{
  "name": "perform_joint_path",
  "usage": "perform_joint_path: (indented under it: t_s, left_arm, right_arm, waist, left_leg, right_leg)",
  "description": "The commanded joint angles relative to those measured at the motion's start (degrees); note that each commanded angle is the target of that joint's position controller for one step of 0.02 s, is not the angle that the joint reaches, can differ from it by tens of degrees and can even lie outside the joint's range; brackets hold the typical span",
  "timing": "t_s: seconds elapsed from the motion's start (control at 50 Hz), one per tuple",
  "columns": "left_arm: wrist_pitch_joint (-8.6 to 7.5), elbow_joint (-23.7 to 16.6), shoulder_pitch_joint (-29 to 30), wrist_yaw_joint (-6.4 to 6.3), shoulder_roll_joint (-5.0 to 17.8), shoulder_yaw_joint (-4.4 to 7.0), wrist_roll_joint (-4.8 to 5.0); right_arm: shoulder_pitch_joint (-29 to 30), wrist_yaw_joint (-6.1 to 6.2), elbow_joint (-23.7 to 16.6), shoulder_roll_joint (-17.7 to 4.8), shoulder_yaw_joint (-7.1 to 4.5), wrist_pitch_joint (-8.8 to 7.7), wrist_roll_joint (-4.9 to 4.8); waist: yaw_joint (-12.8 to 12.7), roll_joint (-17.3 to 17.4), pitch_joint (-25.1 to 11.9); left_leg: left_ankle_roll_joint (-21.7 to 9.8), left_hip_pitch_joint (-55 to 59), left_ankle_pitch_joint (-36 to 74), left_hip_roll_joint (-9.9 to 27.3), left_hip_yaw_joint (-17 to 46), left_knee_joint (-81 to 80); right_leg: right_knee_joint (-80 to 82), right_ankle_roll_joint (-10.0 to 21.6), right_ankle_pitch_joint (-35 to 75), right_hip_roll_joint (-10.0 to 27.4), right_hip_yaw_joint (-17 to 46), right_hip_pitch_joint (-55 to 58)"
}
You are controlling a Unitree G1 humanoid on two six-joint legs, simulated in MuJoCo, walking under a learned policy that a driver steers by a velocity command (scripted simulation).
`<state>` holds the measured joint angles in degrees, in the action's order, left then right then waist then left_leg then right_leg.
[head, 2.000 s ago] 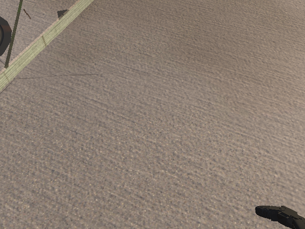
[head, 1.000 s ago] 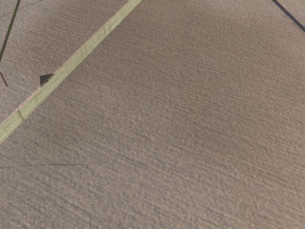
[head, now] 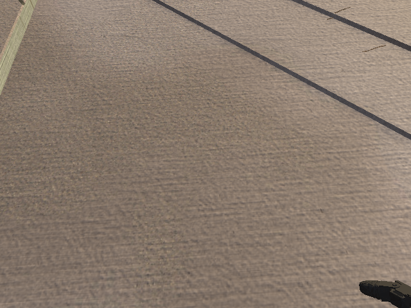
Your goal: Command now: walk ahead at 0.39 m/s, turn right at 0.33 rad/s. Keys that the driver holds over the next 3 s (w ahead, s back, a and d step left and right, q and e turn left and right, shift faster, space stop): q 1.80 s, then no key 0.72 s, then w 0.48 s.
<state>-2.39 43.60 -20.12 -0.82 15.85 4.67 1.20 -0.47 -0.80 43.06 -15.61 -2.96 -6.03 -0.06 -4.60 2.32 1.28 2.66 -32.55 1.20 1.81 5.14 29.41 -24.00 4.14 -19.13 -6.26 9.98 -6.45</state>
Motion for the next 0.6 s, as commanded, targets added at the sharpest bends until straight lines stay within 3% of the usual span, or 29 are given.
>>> perform_joint_path:
  t_s: [0.02, 0.04, 0.06, 0.08, 0.1, 0.12, 0.14, 0.16, 0.18, 0.2, 0.24, 0.28, 0.32, 0.38, 0.42, 0.46, 0.48, 0.5, 0.52, 0.54, 0.56, 0.58, 0.6]
  left_arm:
    - [0.09, -2.2, -0.7, -0.82, 7.0, 1.66, -0.5]
    - [0.14, -2.4, 0.1, -0.92, 6.0, 1.22, -0.58]
    - [-0.1, -3.5, 0.4, -0.91, 4.2, 0.43, -1.32]
    - [-0.56, -3.2, -6.9, -0.96, 2.2, -0.42, -1.37]
    - [-0.71, -1.6, -12.8, -0.54, 3.5, -0.55, -1.0]
    - [-0.33, -1.8, -8.8, -0.29, 8.0, 0.36, -0.62]
    - [0.25, -3.1, -2.0, -0.41, 8.7, 0.56, -0.75]
    - [0.73, -4.4, 2.5, -0.65, 8.3, 0.61, -1.49]
    - [1.13, -5.3, 4.3, -0.98, 7.7, 0.74, -2.06]
    - [1.4, -5.7, 4.1, -1.24, 6.2, 0.48, -1.91]
    - [1.51, -5.7, 3.2, -1.93, 4.2, -0.02, -1.6]
    - [1.73, -5.7, 3.6, -2.37, 4.2, -0.05, -1.36]
    - [2.28, -6.1, 5.6, -2.5, 4.7, 0.08, -1.25]
    - [2.37, -7.2, 9.0, -2.18, 4.6, 0.09, -1.13]
    - [1.59, -7.6, 9.6, -1.71, 4.6, 0.16, -0.94]
    - [0.53, -6.8, 7.1, -1.11, 4.9, 0.5, -0.78]
    - [0.26, -6.8, 5.8, -1.17, 7.2, 1.18, -1.22]
    - [0.61, -7.7, 6.1, -1.68, 11.6, 2.06, -2.65]
    - [0.96, -7.8, 7.0, -1.17, 12.6, 2.34, -4.8]
    - [0.7, -8.7, 8.7, -1.16, 10.2, 1.69, -4.34]
    - [0.55, -9.2, 11.5, -1.3, 7.4, 0.95, -3.35]
    - [0.61, -9.6, 13.6, -1.34, 6.4, 0.67, -2.48]
    - [0.69, -9.5, 14.0, -1.41, 6.4, 0.57, -1.93]
  right_arm:
    - [0.4, -0.74, -3.5, -6.8, -1.82, -2.01, 0.74]
    - [-3.5, -0.7, -2.3, -7.3, -2.13, -2.45, 1.57]
    - [-8.6, -0.66, -1.7, -9.7, -2.54, -2.86, 2.74]
    - [-14.8, -0.65, -0.6, -12.9, -3.19, -2.45, 3.71]
    - [-17.8, -1.29, 1.8, -10.8, -2.93, -1.35, 1.49]
    - [-15.1, -1.57, 0.7, -8.7, -2.17, -0.56, -0.56]
    - [-11.1, -1.49, -0.5, -7.2, -1.54, 0.29, -0.57]
    - [-7.9, -1.49, -1.3, -6.0, -0.83, 0.89, -0.22]
    - [-6.6, -1.2, -1.5, -6.0, -0.75, 1.23, 0.03]
    - [-6.2, -0.97, -1.3, -7.4, -1.23, 1.75, 0.34]
    - [-6.9, -0.42, -1.3, -9.8, -2.3, 2.6, 0.63]
    - [-7.6, 0.28, -1.6, -11.0, -3.04, 3.41, -0.04]
    - [-7.4, 0.92, -2.0, -11.1, -3.37, 4.41, -0.78]
    - [-7.5, 1.55, -2.5, -10.6, -3.49, 5.8, -1.04]
    - [-7.7, 1.84, -2.7, -10.4, -3.54, 6.46, -1.09]
    - [-6.9, 2.25, -3.4, -9.8, -3.37, 7.16, -1.46]
    - [-8.2, 2.44, -3.6, -8.2, -2.86, 7.32, -1.43]
    - [-9.8, 2.32, -4.5, -4.7, -1.88, 7.2, -0.87]
    - [-10.2, 2.23, -5.9, -6.8, -2.55, 6.55, -0.81]
    - [-12.1, 2.0, -5.1, -10.7, -3.74, 6.28, -0.42]
    - [-13.4, 1.92, -3.7, -11.8, -4.49, 6.73, -0.91]
    - [-14.6, 2.31, -2.5, -11.1, -4.62, 7.63, -1.01]
    - [-14.2, 2.47, -2.6, -10.1, -4.44, 8.32, -0.92]
  waist:
    - [2.2, -10.3, -2.9]
    - [4.3, -10.1, -4.8]
    - [6.3, -7.7, -10.8]
    - [5.6, 4.3, -19.7]
    - [4.8, 15.1, -24.8]
    - [5.6, 8.2, -18.8]
    - [6.2, 3.3, -12.6]
    - [5.7, 0.2, -7.4]
    - [4.7, 0.2, -5.8]
    - [3.7, 2.1, -5.0]
    - [3.2, 5.2, -6.8]
    - [3.4, 5.4, -9.8]
    - [3.9, 5.2, -10.3]
    - [4.8, 6.1, -7.7]
    - [4.7, 6.9, -6.6]
    - [2.6, 6.6, -6.4]
    - [2.8, 4.3, -7.4]
    - [4.5, -7.7, -8.1]
    - [5.1, -17.9, -6.6]
    - [5.5, -14.5, -6.3]
    - [6.4, -10.8, -5.3]
    - [7.0, -9.1, -4.5]
    - [6.5, -9.3, -3.8]
  left_leg:
    - [-2.7, 7.1, -0.1, -1.7, -2.9, -3.4]
    - [-4.6, 12.7, 4.2, -2.2, -4.3, -6.2]
    - [-7.7, 23.8, 19.4, 3.4, 0.0, -3.1]
    - [-17.4, 43.5, 35.9, 15.0, 15.0, 0.7]
    - [-24.1, 48.9, 32.3, 22.1, 30.2, -3.7]
    - [-22.1, 43.8, 19.5, 20.0, 29.4, -5.9]
    - [-19.4, 37.2, 13.8, 17.0, 23.6, -6.7]
    - [-18.1, 29.5, 14.0, 14.2, 19.1, -8.2]
    - [-17.0, 24.6, 14.7, 12.4, 16.7, -9.2]
    - [-16.0, 21.2, 15.8, 10.1, 14.6, -9.9]
    - [-16.3, 19.5, 20.8, 8.2, 12.1, -10.1]
    - [-16.7, 20.0, 18.8, 8.4, 12.7, -10.1]
    - [-16.0, 18.7, 8.8, 8.1, 14.1, -11.1]
    - [-14.8, 16.2, -6.2, 6.7, 16.9, -12.2]
    - [-14.0, 16.5, -8.0, 6.1, 19.1, -10.9]
    - [-11.8, 15.5, -7.0, 4.1, 19.8, -7.7]
    - [-9.2, 12.2, -11.7, 2.0, 18.3, -3.9]
    - [-5.6, 4.3, -25.4, -3.7, 10.6, 8.1]
    - [-3.0, -2.1, -38.0, -8.6, 1.7, 20.7]
    - [-1.1, -2.2, -37.0, -5.1, 2.6, 31.0]
    - [0.0, -2.9, -33.5, -4.4, 2.4, 35.1]
    - [1.2, -3.5, -30.6, -3.8, 1.7, 37.6]
    - [2.2, -4.7, -28.1, -3.5, 1.2, 39.5]
  right_leg:
    - [-2.3, 5.7, 25.8, 14.0, 9.8, 2.0]
    - [-7.3, 3.9, 33.2, 11.8, 8.1, 2.7]
    - [-16.9, 1.3, 31.6, 8.7, 5.5, -0.7]
    - [-34.9, -3.0, 11.3, 2.5, 1.1, -14.9]
    - [-46.6, -5.7, -18.5, 0.2, -0.8, -23.3]
    - [-50.9, -6.3, -17.8, 3.5, 0.1, -27.6]
    - [-51.2, -6.8, -14.4, 5.5, -2.0, -29.5]
    - [-47.4, -7.0, -12.3, 6.9, -3.6, -29.6]
    - [-42.5, -6.8, -10.0, 8.5, -3.8, -27.2]
    - [-37.6, -6.9, -9.5, 8.4, -4.8, -24.0]
    - [-30.4, -7.7, -8.9, 6.6, -6.8, -19.9]
    - [-25.9, -8.1, -4.9, 5.8, -6.5, -17.5]
    - [-22.8, -8.1, -1.2, 5.2, -5.8, -16.2]
    - [-17.3, -7.8, 0.7, 4.3, -5.3, -14.8]
    - [-11.6, -7.2, 1.7, 3.8, -5.3, -13.1]
    - [0.0, -5.9, 8.5, 4.0, -6.2, -6.6]
    - [3.1, -4.0, 11.5, 9.0, -3.5, -0.9]
    - [5.0, 1.6, 18.4, 21.7, 7.9, 4.2]
    - [7.4, 10.1, 27.5, 30.0, 18.6, -0.1]
    - [6.9, 12.4, 29.7, 30.6, 17.3, -1.2]
    - [5.5, 10.0, 29.9, 26.7, 10.9, -1.3]
    - [4.4, 7.4, 29.0, 23.1, 5.7, -0.9]
    - [4.0, 6.9, 31.1, 22.2, 3.1, -0.8]
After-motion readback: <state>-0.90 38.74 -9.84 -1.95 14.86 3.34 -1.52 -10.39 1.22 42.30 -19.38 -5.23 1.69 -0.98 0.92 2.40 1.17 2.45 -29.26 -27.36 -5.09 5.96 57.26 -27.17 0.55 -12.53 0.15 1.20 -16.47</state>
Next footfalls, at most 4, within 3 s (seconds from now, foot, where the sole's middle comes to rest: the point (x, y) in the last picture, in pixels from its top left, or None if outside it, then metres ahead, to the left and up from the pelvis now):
0.06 left None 0.21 0.14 -0.78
0.48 right None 0.23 -0.09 -0.78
0.88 left None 0.13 0.16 -0.78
1.36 right None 0.26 -0.02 -0.78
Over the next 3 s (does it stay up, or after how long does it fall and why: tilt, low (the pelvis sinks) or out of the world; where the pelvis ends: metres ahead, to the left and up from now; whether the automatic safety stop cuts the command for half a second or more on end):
stays up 0.16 0.16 0.01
